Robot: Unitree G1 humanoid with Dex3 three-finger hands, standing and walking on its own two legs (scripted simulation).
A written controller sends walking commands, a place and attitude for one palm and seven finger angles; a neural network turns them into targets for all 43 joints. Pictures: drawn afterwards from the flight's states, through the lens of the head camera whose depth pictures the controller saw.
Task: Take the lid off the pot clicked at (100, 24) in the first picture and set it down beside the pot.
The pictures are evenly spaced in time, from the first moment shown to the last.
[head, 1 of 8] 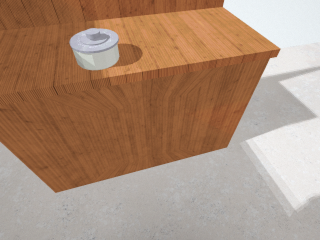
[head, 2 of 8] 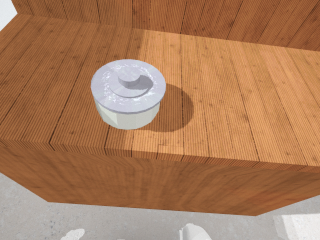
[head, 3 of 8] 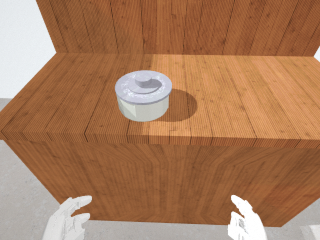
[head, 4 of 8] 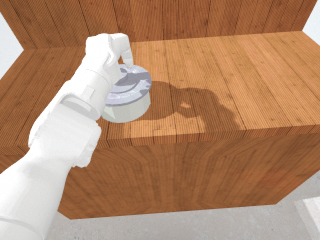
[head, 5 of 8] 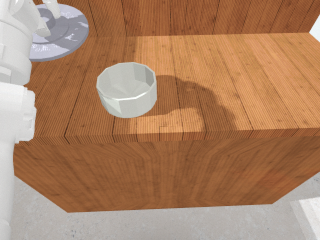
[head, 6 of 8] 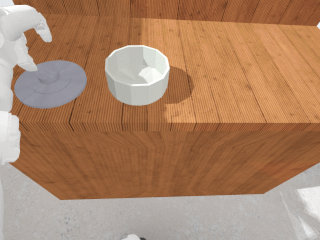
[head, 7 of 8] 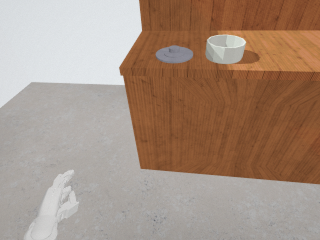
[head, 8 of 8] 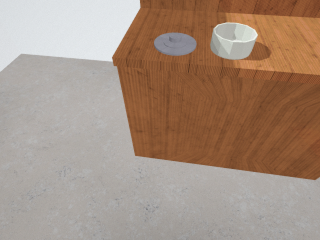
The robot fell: no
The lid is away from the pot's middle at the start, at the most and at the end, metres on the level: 0.00 0.24 0.23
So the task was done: yes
